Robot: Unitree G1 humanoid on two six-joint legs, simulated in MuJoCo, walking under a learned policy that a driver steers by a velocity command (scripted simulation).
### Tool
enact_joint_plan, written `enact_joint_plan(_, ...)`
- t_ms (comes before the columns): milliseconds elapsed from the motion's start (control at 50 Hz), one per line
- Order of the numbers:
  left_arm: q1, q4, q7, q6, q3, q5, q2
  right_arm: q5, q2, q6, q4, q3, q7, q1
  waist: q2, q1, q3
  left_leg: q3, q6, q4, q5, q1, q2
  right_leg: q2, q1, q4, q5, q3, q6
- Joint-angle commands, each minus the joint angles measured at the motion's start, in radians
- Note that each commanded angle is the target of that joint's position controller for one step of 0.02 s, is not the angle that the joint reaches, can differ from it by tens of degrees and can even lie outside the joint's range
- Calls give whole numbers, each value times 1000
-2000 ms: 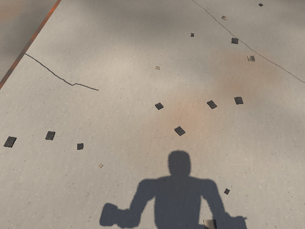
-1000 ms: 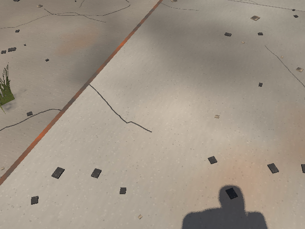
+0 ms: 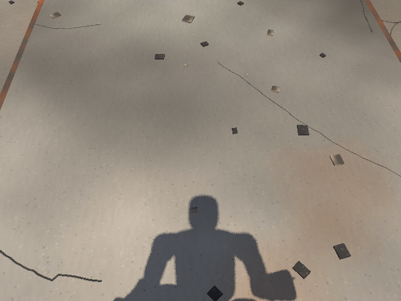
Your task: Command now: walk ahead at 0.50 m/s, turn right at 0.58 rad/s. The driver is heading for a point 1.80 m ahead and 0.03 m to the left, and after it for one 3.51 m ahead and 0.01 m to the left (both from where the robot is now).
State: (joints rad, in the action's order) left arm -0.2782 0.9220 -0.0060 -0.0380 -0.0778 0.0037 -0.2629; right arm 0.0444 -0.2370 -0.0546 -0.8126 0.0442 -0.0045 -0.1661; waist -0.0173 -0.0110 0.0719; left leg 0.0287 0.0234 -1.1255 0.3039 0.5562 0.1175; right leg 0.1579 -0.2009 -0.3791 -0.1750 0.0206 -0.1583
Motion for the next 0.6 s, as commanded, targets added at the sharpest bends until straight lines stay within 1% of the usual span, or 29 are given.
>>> enact_joint_plan(20,-30,-57,1,-30,-27,-4,-141,6,-73,24,48,15,-6,-39,18,24,-42,-24,32,104,-94,56,6,-269,18,184,285,-286,-135)
enact_joint_plan(60,-80,-53,0,-28,-27,-4,-140,2,-81,27,81,15,-7,53,41,-12,-25,-25,40,200,-172,112,0,-260,52,187,263,-302,-112)
enact_joint_plan(120,-142,-49,2,-25,-28,-3,-143,-2,-84,26,116,10,-12,150,63,-54,-30,-18,37,313,-257,150,-24,-256,131,161,284,-321,-87)
enact_joint_plan(180,-190,-45,9,-23,-26,4,-145,-7,-83,18,150,2,-19,231,76,-82,-26,-24,26,410,-277,161,-52,-264,206,124,351,-334,-82)
enact_joint_plan(220,-213,-41,15,-24,-21,11,-139,-11,-81,9,168,-5,-24,269,88,-97,-21,-39,6,477,-277,130,-71,-277,239,100,411,-334,-73)
enact_joint_plan(240,-215,-39,19,-25,-19,13,-140,-12,-84,4,174,-5,-25,271,95,-94,-19,-39,-9,511,-270,94,-78,-288,247,90,437,-340,-62)
enact_joint_plan(260,-203,-41,23,-28,-18,14,-145,-13,-91,-1,172,-4,-25,244,102,-75,-19,-38,-27,550,-257,30,-86,-299,241,80,465,-342,-46)
enact_joint_plan(280,-178,-44,25,-31,-19,15,-155,-13,-103,-5,157,1,-22,189,108,-44,-28,-43,-47,586,-227,-68,-103,-302,221,54,531,-335,-26)
enact_joint_plan(300,-160,-46,24,-36,-21,15,-171,-15,-127,-10,131,12,-15,104,110,-6,-60,-55,-67,603,-177,-186,-134,-294,213,-21,666,-322,-9)
enact_joint_plan(320,-144,-44,18,-40,-21,15,-178,-15,-148,-20,87,24,-4,-34,76,63,-128,-70,-91,665,-187,-348,-151,-251,199,-184,727,-280,10)
enact_joint_plan(340,-143,-55,12,-46,-12,11,-148,-1,-193,-32,61,37,11,-182,30,126,-230,46,-130,674,-128,-574,-32,-202,73,-409,549,-245,28)
enact_joint_plan(360,-263,-75,7,-47,8,-26,-49,23,-304,-30,54,63,17,-285,-191,97,-383,493,-248,714,-12,-857,253,-55,-211,-761,16,-145,77)
enact_joint_plan(380,-287,-58,10,-44,3,-4,-99,-2,-270,-13,35,64,4,-252,-210,67,-364,757,-294,854,55,-810,305,-27,-351,-883,-328,-153,73)
enact_joint_plan(400,-208,-60,10,-36,-1,15,-118,-17,-190,-9,54,47,-1,-147,-81,35,-181,621,-283,869,139,-652,269,-92,-401,-924,-244,-165,70)
enact_joint_plan(420,-125,-75,1,-36,5,22,-109,-19,-126,-13,60,31,-6,-87,1,34,-99,474,-261,887,79,-533,215,-128,-392,-874,-174,-157,70)
enact_joint_plan(440,-90,-87,-6,-33,7,22,-95,-15,-103,-18,50,22,-5,-72,-16,19,-61,366,-233,908,-23,-469,164,-156,-376,-821,-148,-145,71)
enact_joint_plan(460,-85,-92,-13,-24,9,33,-89,-18,-92,-24,32,16,-3,-81,-51,3,-47,290,-216,924,-112,-424,126,-173,-348,-780,-138,-135,79)
enact_joint_plan(480,-99,-85,-19,-15,13,38,-77,-21,-92,-32,15,15,-4,-98,-71,-6,-55,244,-211,931,-191,-409,107,-175,-323,-762,-130,-124,87)
enact_joint_plan(520,-87,-89,-25,-6,18,40,-63,-31,-102,-49,-13,17,-9,-145,-73,-14,-64,191,-225,945,-313,-418,99,-182,-344,-734,-111,-99,99)
enact_joint_plan(560,-8,-115,-31,-3,25,42,-54,-36,-112,-53,-33,20,-10,-175,-66,-7,-41,150,-236,981,-333,-432,94,-213,-413,-674,-51,-66,116)
enact_joint_plan(600,92,-147,-36,-4,35,41,-43,-37,-105,-50,-52,18,-10,-206,-61,11,-17,105,-231,1003,-359,-443,72,-236,-454,-569,19,-32,134)
